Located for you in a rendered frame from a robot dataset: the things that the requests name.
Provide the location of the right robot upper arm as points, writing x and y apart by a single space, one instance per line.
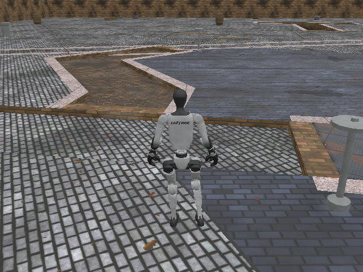
197 118

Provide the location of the robot left thigh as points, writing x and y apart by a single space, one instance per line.
168 168

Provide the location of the robot head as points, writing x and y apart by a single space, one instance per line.
180 98

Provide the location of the robot right forearm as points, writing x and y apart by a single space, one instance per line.
210 148

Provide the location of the left robot upper arm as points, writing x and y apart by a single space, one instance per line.
159 128

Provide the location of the left robot hand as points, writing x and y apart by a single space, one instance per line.
156 157

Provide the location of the right robot hand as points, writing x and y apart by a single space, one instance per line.
210 158

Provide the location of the robot left forearm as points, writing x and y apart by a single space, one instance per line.
153 148

